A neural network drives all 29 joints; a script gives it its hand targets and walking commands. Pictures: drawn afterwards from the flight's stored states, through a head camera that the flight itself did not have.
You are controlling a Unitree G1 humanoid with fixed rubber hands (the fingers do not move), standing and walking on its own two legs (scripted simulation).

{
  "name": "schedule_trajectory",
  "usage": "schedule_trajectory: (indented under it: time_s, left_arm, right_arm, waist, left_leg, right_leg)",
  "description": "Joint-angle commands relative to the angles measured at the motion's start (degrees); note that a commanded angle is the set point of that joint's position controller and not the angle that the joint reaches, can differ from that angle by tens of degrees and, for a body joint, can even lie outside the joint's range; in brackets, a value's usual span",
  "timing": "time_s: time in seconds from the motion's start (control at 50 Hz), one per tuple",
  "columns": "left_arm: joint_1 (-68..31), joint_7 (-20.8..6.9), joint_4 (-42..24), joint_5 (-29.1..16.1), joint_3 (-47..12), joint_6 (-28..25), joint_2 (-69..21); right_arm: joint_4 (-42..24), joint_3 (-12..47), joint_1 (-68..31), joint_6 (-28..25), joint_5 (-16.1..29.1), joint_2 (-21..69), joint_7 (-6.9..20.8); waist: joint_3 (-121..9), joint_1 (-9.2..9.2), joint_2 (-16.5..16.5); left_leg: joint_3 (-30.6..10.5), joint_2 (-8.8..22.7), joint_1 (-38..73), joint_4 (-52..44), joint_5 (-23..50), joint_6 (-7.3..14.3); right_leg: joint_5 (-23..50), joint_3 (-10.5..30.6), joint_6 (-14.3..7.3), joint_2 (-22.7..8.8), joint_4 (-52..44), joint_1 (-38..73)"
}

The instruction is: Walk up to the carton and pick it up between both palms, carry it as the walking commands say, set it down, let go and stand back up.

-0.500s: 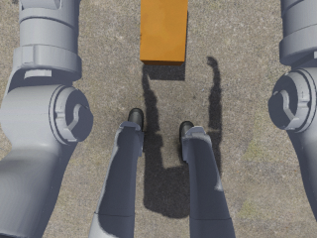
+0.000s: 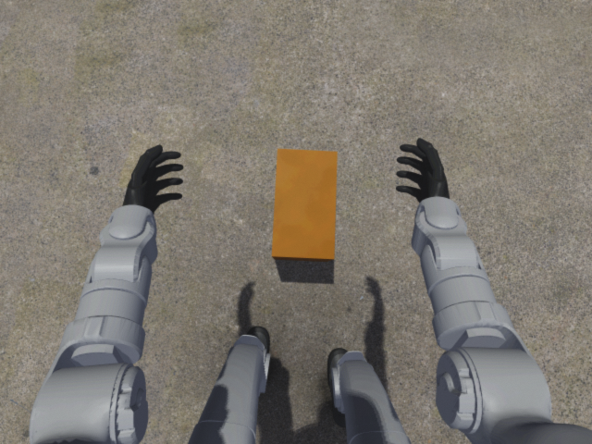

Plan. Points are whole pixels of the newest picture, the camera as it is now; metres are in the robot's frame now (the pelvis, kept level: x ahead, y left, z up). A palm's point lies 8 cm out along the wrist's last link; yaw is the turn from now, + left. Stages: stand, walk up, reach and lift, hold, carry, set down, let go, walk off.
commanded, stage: let go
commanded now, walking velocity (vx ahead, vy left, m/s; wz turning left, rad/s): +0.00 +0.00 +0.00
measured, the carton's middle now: (303, 209) +0.49 +0.00 -0.63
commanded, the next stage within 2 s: stand in 1.06 s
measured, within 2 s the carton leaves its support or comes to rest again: neither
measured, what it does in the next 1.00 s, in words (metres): rises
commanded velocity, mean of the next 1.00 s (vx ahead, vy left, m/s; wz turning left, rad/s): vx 0.00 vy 0.00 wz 0.00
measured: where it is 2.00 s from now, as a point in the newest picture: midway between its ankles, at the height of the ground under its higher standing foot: (301, 394)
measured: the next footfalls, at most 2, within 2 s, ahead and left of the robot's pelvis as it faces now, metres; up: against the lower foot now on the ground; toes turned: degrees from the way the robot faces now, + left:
none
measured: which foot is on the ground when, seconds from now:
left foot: down 0.00-1.00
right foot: down 0.00-1.00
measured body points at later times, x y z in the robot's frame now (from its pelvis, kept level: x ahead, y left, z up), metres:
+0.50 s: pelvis +0.04 -0.04 +0.06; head +0.13 -0.06 +0.50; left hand +0.23 +0.20 -0.03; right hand +0.26 -0.25 -0.05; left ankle +0.01 +0.12 -0.67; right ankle -0.04 -0.14 -0.67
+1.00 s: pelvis -0.01 -0.07 +0.05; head -0.05 -0.08 +0.50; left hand +0.14 +0.17 -0.02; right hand +0.16 -0.29 -0.03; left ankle -0.02 +0.09 -0.68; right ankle -0.04 -0.14 -0.69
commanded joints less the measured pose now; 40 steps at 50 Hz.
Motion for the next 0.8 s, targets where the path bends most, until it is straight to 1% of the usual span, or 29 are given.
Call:
schedule_trajectory:
  time_s: [0.0,0.02,0.04,0.06,0.08,0.1,0.12,0.14,0.18,0.2,0.22,0.24,0.26,0.3,0.32,0.34,0.38,0.42,0.46,0.5,0.56,0.58,0.6,0.64,0.66,0.7,0.72,0.74,0.78]
  left_arm:
    - [4.9,-1.3,-11.1,-3.5,-7.9,-6.5,-5.1]
    - [25.0,-0.8,-15.8,1.5,-6.2,-7.0,-3.4]
    - [25.2,-0.4,-15.5,1.7,-5.7,-7.0,-1.7]
    - [31.1,-0.6,-17.1,3.0,-5.6,-7.4,-2.8]
    - [30.0,-1.2,-21.8,1.3,-7.6,-8.6,-4.6]
    - [20.9,-1.2,-22.8,2.1,-5.1,-9.5,-1.3]
    - [27.0,-1.4,-26.0,1.4,-6.0,-10.6,-2.1]
    - [25.8,-1.8,-22.2,-0.8,-7.6,-10.8,-1.4]
    - [33.3,-2.6,-20.9,-2.1,-7.9,-10.4,-1.4]
    - [32.1,-2.6,-23.3,-2.9,-8.4,-10.4,-0.6]
    - [43.4,-2.6,-22.8,-3.7,-10.6,-11.2,-3.2]
    - [33.1,-2.3,-19.5,-4.5,-8.0,-10.4,-1.7]
    - [47.5,-2.6,-18.7,-4.4,-9.6,-10.6,-3.5]
    - [48.5,-2.4,-13.9,-5.3,-8.0,-10.2,-1.3]
    - [50.2,-2.3,-21.2,-4.0,-9.6,-10.9,-1.0]
    - [48.5,-2.4,-18.7,-5.1,-8.4,-11.5,-1.2]
    - [52.9,-2.1,-18.7,-4.1,-9.0,-11.7,1.7]
    - [54.0,-3.5,-25.9,-3.6,-10.2,-12.3,3.6]
    - [54.8,-3.4,-27.3,-4.5,-10.7,-12.3,4.6]
    - [51.8,-4.9,-22.9,-2.5,-9.5,-10.5,5.8]
    - [48.5,-4.8,-22.4,-1.1,-8.4,-9.0,7.4]
    - [50.7,-4.7,-18.2,-1.4,-9.5,-8.3,7.4]
    - [51.2,-5.0,-20.1,-1.1,-9.2,-8.3,8.0]
    - [54.6,-5.0,-19.7,-0.6,-10.3,-8.7,8.1]
    - [59.9,-5.4,-19.2,-0.9,-11.7,-8.5,7.8]
    - [51.0,-5.5,-21.1,-0.7,-9.7,-7.7,8.2]
    - [52.7,-5.6,-20.5,0.6,-8.3,-7.1,8.9]
    - [50.5,-5.9,-20.8,-0.7,-9.5,-5.7,8.9]
    - [49.6,-5.9,-21.9,0.7,-8.5,-4.1,8.3]
  right_arm:
    - [-9.4,4.1,5.0,-7.3,0.9,-1.2,2.7]
    - [-16.8,4.1,25.1,-7.5,-0.8,0.1,3.0]
    - [-14.5,3.7,25.1,-7.6,-1.4,-2.4,3.9]
    - [-14.5,1.3,29.6,-8.5,-4.4,-6.5,4.1]
    - [-17.5,1.8,28.9,-9.3,-1.7,-6.8,4.2]
    - [-19.8,1.1,17.9,-9.5,-2.2,-8.8,4.3]
    - [-25.5,1.7,21.6,-11.1,-2.5,-8.3,4.8]
    - [-23.7,4.5,20.5,-10.8,-0.9,-5.0,5.0]
    - [-23.7,5.9,26.7,-11.0,0.0,-3.0,6.1]
    - [-26.0,5.0,26.5,-11.3,0.7,-5.1,6.6]
    - [-22.9,6.7,37.9,-11.7,1.1,-2.6,7.1]
    - [-20.9,6.1,28.0,-11.1,1.1,-5.2,6.9]
    - [-18.7,7.5,42.3,-11.3,1.5,-2.0,7.3]
    - [-16.9,8.4,39.6,-11.0,2.6,-3.2,7.6]
    - [-17.6,7.9,49.0,-11.3,2.9,-2.3,7.9]
    - [-19.0,7.8,42.3,-12.2,4.6,-3.7,8.2]
    - [-17.5,6.6,48.5,-12.3,2.1,-7.8,7.5]
    - [-25.1,7.2,51.4,-12.5,2.5,-5.9,7.6]
    - [-27.6,7.1,55.3,-12.3,2.3,-6.9,7.4]
    - [-22.7,6.5,52.4,-10.4,-0.1,-7.7,8.2]
    - [-23.5,8.5,50.5,-9.2,0.4,-7.4,8.0]
    - [-19.7,8.7,51.2,-8.7,0.5,-6.6,7.7]
    - [-23.1,7.0,49.9,-8.5,1.5,-7.5,7.5]
    - [-25.2,7.2,55.4,-9.0,1.9,-6.2,6.2]
    - [-24.9,8.8,59.6,-8.3,4.0,-5.9,6.7]
    - [-23.7,8.5,54.6,-7.1,2.4,-5.7,6.5]
    - [-24.5,9.7,56.4,-7.2,3.9,-5.2,6.4]
    - [-23.0,9.5,55.9,-5.7,4.0,-5.6,6.8]
    - [-22.5,9.0,55.2,-5.4,3.1,-6.1,6.6]
  waist:
    - [-53.9,0.26,8.7]
    - [-70.1,0.65,6.9]
    - [-62.1,0.42,7.8]
    - [-60.9,-0.73,9.2]
    - [-58.2,-1.03,9.3]
    - [-45.8,-1.11,6.8]
    - [-46.1,-1.05,4.7]
    - [-37.1,-1.64,2.7]
    - [-36.3,-1.93,2.8]
    - [-36.9,-1.17,5.7]
    - [-39.9,-2.03,5.8]
    - [-31.5,-1.8,3.5]
    - [-35.5,-2.16,5.6]
    - [-27.5,-0.61,-0.4]
    - [-33.9,-1.64,4.4]
    - [-28.3,-0.65,5.3]
    - [-29.0,-1.3,4.8]
    - [-29.6,-4.61,1.1]
    - [-30.2,-5.5,-1.5]
    - [-14.2,-5.07,-5.0]
    - [-5.5,-5.12,-10.4]
    - [-3.4,-3.75,-8.1]
    - [-10.1,-4.37,-6.9]
    - [-15.5,-5.46,-15.7]
    - [-18.3,-5.94,-14.8]
    - [-10.3,-4.16,-17.0]
    - [-10.3,-3.78,-12.2]
    - [-6.3,-4.72,-10.3]
    - [-3.3,-4.73,-7.7]
  left_leg:
    - [-2.5,6.2,70.8,1.5,74.3,-1.7]
    - [-0.7,4.4,78.9,-0.7,75.5,-2.6]
    - [-1.0,5.3,78.6,-1.9,71.3,-2.9]
    - [-0.5,4.8,79.5,-5.8,64.5,-3.7]
    - [-0.3,3.6,75.8,-7.9,56.9,-2.0]
    - [-1.3,4.3,63.3,-9.0,50.6,-0.4]
    - [-0.6,3.6,64.3,-11.9,49.0,0.0]
    - [0.2,2.6,57.8,-12.5,46.2,1.7]
    - [2.6,0.7,55.7,-15.2,41.6,1.2]
    - [2.7,0.5,56.7,-15.8,43.2,0.3]
    - [2.4,0.9,62.4,-16.2,53.3,0.0]
    - [1.4,1.8,55.1,-15.7,47.6,0.2]
    - [2.7,0.7,60.5,-16.4,55.8,-0.7]
    - [2.7,0.4,54.0,-17.7,52.3,-0.2]
    - [0.9,0.3,63.6,-17.5,61.4,-0.8]
    - [0.2,1.2,63.6,-17.1,64.2,-0.4]
    - [-0.5,2.8,67.9,-18.1,68.3,-1.2]
    - [2.7,-0.9,63.5,-21.9,45.7,-0.2]
    - [3.2,-1.4,66.5,-23.8,39.2,0.6]
    - [6.2,-2.2,59.7,-26.3,21.6,0.8]
    - [6.6,-3.6,58.2,-25.7,18.1,0.4]
    - [5.9,-3.8,58.1,-24.8,25.0,0.0]
    - [6.1,-3.8,57.3,-23.6,27.2,-0.3]
    - [6.5,-4.8,55.4,-24.9,22.5,-0.3]
    - [5.9,-4.5,55.3,-25.5,20.1,0.3]
    - [5.3,-4.3,51.8,-26.3,13.7,-0.2]
    - [4.6,-4.1,56.3,-24.5,15.3,-0.6]
    - [5.1,-3.3,55.7,-24.3,11.5,0.4]
    - [5.3,-4.2,60.7,-23.4,13.4,-0.8]
  right_leg:
    - [22.3,-1.5,-2.0,2.9,-18.1,-16.6]
    - [32.0,-2.7,-1.3,3.7,-16.9,2.9]
    - [25.6,-3.8,-1.6,3.7,-18.4,-2.5]
    - [23.1,-4.1,-1.4,3.5,-18.3,3.1]
    - [22.7,-3.2,-1.4,3.8,-17.5,9.9]
    - [19.1,-3.8,-0.7,3.5,-17.0,5.4]
    - [21.7,-3.2,-1.0,3.8,-18.8,14.2]
    - [21.5,-3.4,-0.7,3.4,-19.4,13.6]
    - [23.3,-3.6,-0.9,2.7,-21.5,23.1]
    - [23.9,-4.1,-0.5,2.8,-22.0,24.9]
    - [30.8,-4.3,-0.7,3.1,-23.2,28.7]
    - [26.6,-4.0,0.0,1.9,-22.4,24.5]
    - [36.5,-4.5,-0.1,1.9,-23.6,30.5]
    - [41.8,-4.5,0.6,0.5,-23.6,31.7]
    - [42.8,-3.8,0.7,1.4,-24.4,33.5]
    - [39.5,-4.0,1.6,1.1,-24.8,27.7]
    - [36.0,-3.1,0.1,1.1,-28.4,25.6]
    - [41.5,-4.0,0.3,0.0,-26.7,40.3]
    - [34.9,-5.1,1.5,1.1,-26.6,42.5]
    - [20.5,-4.8,2.3,-0.7,-30.8,38.7]
    - [20.0,-2.9,2.0,-2.4,-33.6,36.5]
    - [26.5,-2.3,1.4,-2.5,-33.1,35.7]
    - [41.5,-1.6,2.7,-2.5,-28.7,43.9]
    - [67.7,1.3,5.8,-5.0,-27.2,54.4]
    - [70.0,2.2,6.1,-6.0,-26.6,59.4]
    - [61.8,1.6,7.6,-6.0,-27.0,55.4]
    - [60.6,2.3,6.7,-7.3,-28.6,52.6]
    - [45.9,2.2,5.5,-7.1,-30.0,51.1]
    - [38.0,1.4,3.6,-6.7,-32.2,43.1]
